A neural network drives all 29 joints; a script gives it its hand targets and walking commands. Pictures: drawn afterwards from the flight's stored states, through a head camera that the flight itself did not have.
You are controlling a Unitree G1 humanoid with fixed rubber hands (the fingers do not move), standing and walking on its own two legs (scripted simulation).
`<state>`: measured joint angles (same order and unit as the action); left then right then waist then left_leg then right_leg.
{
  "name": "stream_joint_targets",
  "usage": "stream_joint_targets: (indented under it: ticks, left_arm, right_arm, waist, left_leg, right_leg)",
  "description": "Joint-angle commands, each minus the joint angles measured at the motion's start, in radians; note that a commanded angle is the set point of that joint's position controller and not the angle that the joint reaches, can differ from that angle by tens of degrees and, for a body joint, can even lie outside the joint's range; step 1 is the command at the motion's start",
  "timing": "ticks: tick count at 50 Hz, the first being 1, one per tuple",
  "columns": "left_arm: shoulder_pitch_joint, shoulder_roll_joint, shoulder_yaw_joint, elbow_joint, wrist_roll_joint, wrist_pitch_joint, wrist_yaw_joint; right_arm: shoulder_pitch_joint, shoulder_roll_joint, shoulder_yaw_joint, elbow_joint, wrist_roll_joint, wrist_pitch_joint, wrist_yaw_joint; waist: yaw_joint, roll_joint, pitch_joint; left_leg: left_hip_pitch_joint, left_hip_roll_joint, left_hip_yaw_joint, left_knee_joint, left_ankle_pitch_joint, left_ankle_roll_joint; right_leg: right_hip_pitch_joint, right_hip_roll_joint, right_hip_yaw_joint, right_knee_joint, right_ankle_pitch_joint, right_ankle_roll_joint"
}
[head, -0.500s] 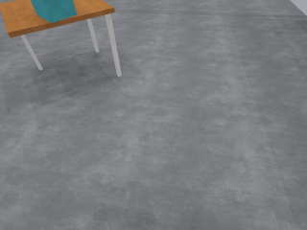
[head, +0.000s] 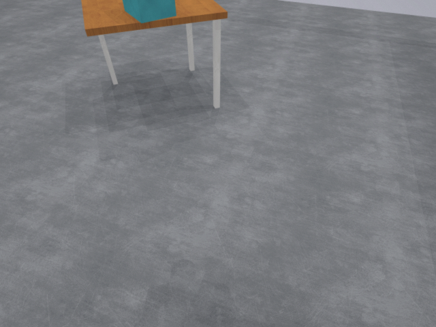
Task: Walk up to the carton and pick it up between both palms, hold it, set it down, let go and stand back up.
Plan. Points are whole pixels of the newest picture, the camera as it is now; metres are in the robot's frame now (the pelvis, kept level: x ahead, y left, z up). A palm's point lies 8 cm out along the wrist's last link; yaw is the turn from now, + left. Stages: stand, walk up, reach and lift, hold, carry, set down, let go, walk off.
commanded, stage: walk up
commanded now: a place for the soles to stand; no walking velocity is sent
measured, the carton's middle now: out of the picture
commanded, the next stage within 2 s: none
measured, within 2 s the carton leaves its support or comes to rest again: neither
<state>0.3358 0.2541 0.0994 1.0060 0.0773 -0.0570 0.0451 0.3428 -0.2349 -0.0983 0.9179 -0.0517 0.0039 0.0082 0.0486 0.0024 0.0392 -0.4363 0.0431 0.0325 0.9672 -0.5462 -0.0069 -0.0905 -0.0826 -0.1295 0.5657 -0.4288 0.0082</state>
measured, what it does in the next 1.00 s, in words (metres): walks ahead, turning left: left foot, then right foot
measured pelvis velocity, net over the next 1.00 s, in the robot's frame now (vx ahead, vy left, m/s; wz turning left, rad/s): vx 0.43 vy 0.03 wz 0.35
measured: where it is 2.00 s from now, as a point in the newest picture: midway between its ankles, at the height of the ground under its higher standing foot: (198, 201)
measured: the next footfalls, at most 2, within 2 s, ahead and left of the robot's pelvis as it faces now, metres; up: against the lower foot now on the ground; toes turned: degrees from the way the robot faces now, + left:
left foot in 0.10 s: +0.16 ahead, +0.17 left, +0.00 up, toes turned +8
right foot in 0.56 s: +0.43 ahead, -0.09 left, +0.00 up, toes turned +6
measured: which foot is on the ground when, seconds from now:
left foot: up 0.00-0.08, down 0.10-0.56, up 0.58-1.00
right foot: down 0.00-0.10, up 0.12-0.54, down 0.56-1.00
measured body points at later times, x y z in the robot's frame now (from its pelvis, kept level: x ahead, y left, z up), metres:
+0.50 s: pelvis +0.20 +0.02 +0.00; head +0.19 +0.01 +0.45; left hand +0.32 +0.30 -0.08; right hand +0.21 -0.24 -0.13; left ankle +0.12 +0.16 -0.72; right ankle +0.38 -0.09 -0.69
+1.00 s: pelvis +0.43 +0.03 +0.01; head +0.45 +0.04 +0.46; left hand +0.30 +0.27 -0.11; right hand +0.65 -0.15 -0.09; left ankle +0.54 +0.21 -0.69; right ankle +0.39 -0.10 -0.72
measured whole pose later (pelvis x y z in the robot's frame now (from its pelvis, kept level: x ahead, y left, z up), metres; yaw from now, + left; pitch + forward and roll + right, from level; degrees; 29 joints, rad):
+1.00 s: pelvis +0.43 +0.03 +0.01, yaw +20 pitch -3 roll -1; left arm 0.55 0.30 0.03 0.76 0.06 -0.06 0.00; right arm 0.27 -0.24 -0.05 0.65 -0.04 -0.01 0.07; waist 0.08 0.01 0.07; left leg -0.56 0.07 0.01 0.73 -0.17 0.00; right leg -0.01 -0.06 -0.24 0.47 -0.40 0.00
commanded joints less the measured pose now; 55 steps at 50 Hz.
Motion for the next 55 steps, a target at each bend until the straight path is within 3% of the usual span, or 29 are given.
stream_joint_targets:
  ticks: [1, 3, 4, 5, 6, 7, 8, 9, 10, 13, 16, 20, 22, 25, 27, 28, 29, 30, 31, 34, 36, 40, 44, 47, 50, 51, 53, 54, 55]
  left_arm:
    - [-0.080, 0.157, 0.012, -0.097, 0.009, -0.014, -0.024]
    - [-0.122, 0.194, 0.016, -0.110, 0.007, 0.000, -0.040]
    - [-0.115, 0.180, 0.001, -0.134, 0.012, 0.007, -0.051]
    - [-0.071, 0.082, -0.026, -0.161, -0.002, 0.010, -0.065]
    - [-0.137, 0.089, -0.039, -0.265, -0.019, 0.016, -0.076]
    - [-0.124, 0.122, -0.024, -0.275, -0.035, 0.029, -0.083]
    - [-0.128, 0.142, -0.019, -0.312, -0.031, 0.028, -0.089]
    - [-0.099, 0.175, -0.010, -0.333, -0.037, 0.026, -0.085]
    - [-0.097, 0.178, -0.019, -0.326, -0.025, 0.022, -0.083]
    - [-0.022, 0.151, -0.036, -0.304, -0.031, 0.007, -0.102]
    - [-0.033, 0.108, -0.036, -0.326, -0.033, 0.023, -0.117]
    - [-0.128, 0.098, -0.039, -0.396, -0.047, 0.005, -0.118]
    - [-0.160, 0.107, -0.037, -0.413, -0.044, -0.001, -0.112]
    - [-0.039, 0.106, -0.020, -0.389, -0.048, -0.012, -0.100]
    - [0.137, 0.162, 0.012, -0.339, -0.033, -0.015, -0.078]
    - [0.242, 0.241, 0.035, -0.340, -0.014, -0.029, -0.060]
    - [0.269, 0.339, 0.045, -0.352, -0.014, -0.026, -0.051]
    - [0.214, 0.341, 0.042, -0.363, -0.041, -0.011, -0.034]
    - [0.115, 0.353, 0.040, -0.379, -0.060, -0.018, -0.027]
    - [0.042, 0.206, -0.008, -0.387, -0.058, -0.027, -0.031]
    - [0.046, 0.173, -0.018, -0.366, -0.043, -0.037, -0.040]
    - [0.117, 0.203, -0.016, -0.328, -0.025, -0.036, -0.045]
    - [0.218, 0.180, -0.025, -0.323, -0.023, -0.032, -0.039]
    - [0.223, 0.204, -0.023, -0.317, -0.023, -0.023, -0.041]
    - [0.254, 0.210, -0.031, -0.314, -0.023, -0.005, -0.041]
    - [0.251, 0.236, -0.028, -0.309, -0.029, 0.002, -0.040]
    - [0.207, 0.236, -0.037, -0.320, -0.039, 0.026, -0.040]
    - [0.229, 0.195, -0.053, -0.338, -0.029, 0.032, -0.048]
    - [0.273, 0.159, -0.066, -0.380, -0.030, 0.027, -0.052]
  right_arm:
    - [-0.003, -0.038, 0.001, -0.131, 0.007, -0.031, 0.054]
    - [0.219, -0.060, -0.013, -0.084, 0.024, -0.041, 0.054]
    - [0.309, -0.092, -0.027, -0.074, 0.025, -0.047, 0.043]
    - [0.469, -0.165, -0.048, -0.026, 0.013, -0.050, 0.018]
    - [0.417, -0.256, -0.062, -0.073, 0.016, -0.043, 0.003]
    - [0.274, -0.304, -0.065, -0.107, 0.022, -0.033, -0.016]
    - [0.173, -0.333, -0.064, -0.151, 0.031, -0.035, -0.024]
    - [0.072, -0.351, -0.068, -0.189, 0.029, -0.039, -0.040]
    - [0.065, -0.300, -0.041, -0.202, 0.031, -0.050, -0.039]
    - [0.081, -0.241, -0.017, -0.168, 0.014, -0.077, -0.022]
    - [0.084, -0.217, 0.003, -0.159, 0.008, -0.083, -0.020]
    - [0.117, -0.201, 0.012, -0.159, 0.011, -0.094, -0.007]
    - [0.124, -0.222, 0.008, -0.173, 0.014, -0.098, -0.001]
    - [0.076, -0.232, 0.009, -0.182, 0.001, -0.090, 0.002]
    - [0.090, -0.180, 0.023, -0.195, 0.005, -0.083, 0.010]
    - [0.142, -0.128, 0.036, -0.206, 0.008, -0.079, 0.016]
    - [0.196, -0.077, 0.051, -0.267, 0.019, -0.068, 0.014]
    - [0.190, -0.143, 0.035, -0.265, 0.021, -0.044, 0.008]
    - [0.161, -0.145, 0.028, -0.287, 0.011, -0.039, 0.005]
    - [0.118, -0.158, 0.006, -0.243, 0.011, -0.028, 0.023]
    - [0.108, -0.119, 0.015, -0.246, 0.013, -0.022, 0.034]
    - [0.031, -0.103, 0.015, -0.297, 0.020, -0.019, 0.048]
    - [-0.125, -0.110, 0.019, -0.341, 0.019, -0.024, 0.061]
    - [-0.166, -0.082, 0.025, -0.381, 0.015, -0.039, 0.062]
    - [-0.180, -0.076, 0.026, -0.392, -0.001, -0.048, 0.056]
    - [-0.138, -0.076, 0.024, -0.399, -0.009, -0.052, 0.051]
    - [-0.034, -0.108, -0.002, -0.382, -0.017, -0.062, 0.025]
    - [0.137, -0.158, -0.017, -0.340, -0.031, -0.072, 0.017]
    - [0.262, -0.259, -0.055, -0.351, -0.030, -0.071, 0.001]
  waist:
    - [-0.034, -0.181, 0.211]
    - [-0.166, -0.094, 0.112]
    - [-0.213, 0.055, 0.018]
    - [-0.271, 0.378, -0.101]
    - [-0.265, 0.433, -0.063]
    - [-0.167, 0.230, 0.037]
    - [-0.129, 0.129, 0.051]
    - [-0.103, 0.192, 0.073]
    - [-0.098, 0.103, 0.141]
    - [-0.072, 0.073, 0.093]
    - [-0.061, 0.095, 0.131]
    - [-0.094, 0.100, 0.102]
    - [-0.102, 0.073, 0.094]
    - [-0.034, 0.107, 0.092]
    - [0.064, -0.100, -0.004]
    - [0.085, -0.170, -0.102]
    - [0.046, -0.319, -0.090]
    - [0.032, -0.233, -0.035]
    - [-0.010, -0.239, 0.054]
    - [-0.050, -0.103, 0.159]
    - [-0.057, -0.056, 0.151]
    - [-0.026, -0.185, 0.116]
    - [0.036, -0.087, 0.167]
    - [0.030, -0.140, 0.181]
    - [0.044, -0.094, 0.109]
    - [0.024, -0.118, 0.110]
    - [-0.060, -0.051, 0.046]
    - [-0.134, 0.067, -0.098]
    - [-0.184, 0.231, -0.264]
  left_leg:
    - [0.006, 0.057, 0.004, -0.179, 0.102, 0.005]
    - [0.408, -0.044, 0.135, -0.244, 0.317, 0.014]
    - [0.565, -0.085, 0.134, -0.283, 0.266, 0.027]
    - [0.713, -0.012, -0.117, -0.380, 0.086, 0.095]
    - [0.575, 0.166, -0.657, -0.667, -0.356, 0.205]
    - [0.449, 0.297, -0.897, -0.803, -0.540, 0.295]
    - [0.339, 0.353, -0.989, -0.878, -0.692, 0.309]
    - [0.291, 0.364, -0.913, -0.828, -0.634, 0.333]
    - [0.200, 0.355, -0.845, -0.818, -0.495, 0.316]
    - [0.136, 0.268, -0.562, -0.733, -0.217, 0.238]
    - [0.055, 0.219, -0.462, -0.792, -0.238, 0.219]
    - [0.158, 0.126, -0.308, -0.740, -0.004, 0.207]
    - [0.129, 0.159, -0.309, -0.717, 0.022, 0.214]
    - [0.010, 0.110, -0.227, -0.621, -0.024, 0.175]
    - [-0.070, 0.044, -0.170, -0.284, 0.180, 0.134]
    - [-0.172, -0.040, -0.094, 0.059, 0.116, 0.087]
    - [-0.299, -0.115, -0.063, 0.302, -0.051, 0.027]
    - [-0.340, -0.069, -0.157, 0.391, -0.002, 0.026]
    - [-0.368, -0.040, -0.196, 0.431, 0.032, 0.021]
    - [-0.233, 0.027, -0.149, 0.333, 0.178, -0.004]
    - [-0.182, 0.013, -0.139, 0.266, 0.244, -0.005]
    - [-0.221, 0.021, -0.066, 0.107, 0.317, -0.019]
    - [-0.320, 0.041, -0.067, -0.107, 0.397, -0.014]
    - [-0.220, 0.028, -0.005, -0.257, 0.408, 0.009]
    - [-0.060, -0.017, 0.054, -0.331, 0.380, 0.042]
    - [-0.031, -0.018, 0.060, -0.320, 0.367, 0.058]
    - [0.153, -0.075, 0.082, -0.424, 0.337, 0.078]
    - [0.410, -0.053, -0.017, -0.391, 0.331, 0.115]
    - [0.665, 0.185, -0.395, -0.382, 0.103, 0.225]
  right_leg:
    - [-0.192, -0.255, 0.140, -0.288, -0.186, -0.212]
    - [-0.429, -0.156, -0.017, -0.092, -0.269, -0.137]
    - [-0.465, -0.095, -0.084, 0.182, -0.191, -0.119]
    - [-0.611, 0.036, -0.111, 0.556, -0.199, -0.065]
    - [-0.713, 0.058, 0.043, 0.718, -0.275, -0.047]
    - [-0.734, 0.034, 0.134, 0.780, -0.207, -0.049]
    - [-0.708, -0.026, 0.199, 0.820, -0.151, -0.056]
    - [-0.722, -0.056, 0.229, 0.831, -0.142, -0.027]
    - [-0.702, -0.073, 0.201, 0.788, -0.119, -0.022]
    - [-0.574, -0.080, 0.183, 0.571, 0.009, -0.020]
    - [-0.554, -0.040, 0.136, 0.480, 0.116, -0.006]
    - [-0.513, -0.017, 0.091, 0.236, 0.270, 0.018]
    - [-0.408, -0.024, 0.090, 0.169, 0.337, -0.002]
    - [-0.137, 0.002, 0.050, 0.085, 0.345, -0.008]
    - [0.144, 0.061, 0.034, 0.039, 0.230, -0.031]
    - [0.261, -0.098, 0.292, -0.039, -0.044, -0.064]
    - [0.190, -0.385, 0.783, -0.286, -0.380, -0.114]
    - [0.146, -0.439, 0.925, -0.410, -0.593, -0.200]
    - [0.020, -0.436, 0.987, -0.496, -0.638, -0.203]
    - [-0.218, -0.309, 0.524, -0.378, -0.290, -0.130]
    - [-0.274, -0.219, 0.339, -0.358, -0.132, -0.131]
    - [-0.205, -0.220, 0.238, -0.399, -0.233, -0.167]
    - [-0.016, -0.240, 0.201, -0.389, -0.017, -0.160]
    - [-0.040, -0.230, 0.067, -0.350, 0.188, -0.169]
    - [-0.028, -0.239, 0.017, -0.276, 0.248, -0.194]
    - [-0.042, -0.261, 0.013, -0.227, 0.301, -0.198]
    - [-0.054, -0.219, -0.056, 0.010, 0.497, -0.167]
    - [-0.169, -0.156, -0.078, 0.249, 0.412, -0.142]
    - [-0.398, -0.067, -0.072, 0.568, 0.174, -0.095]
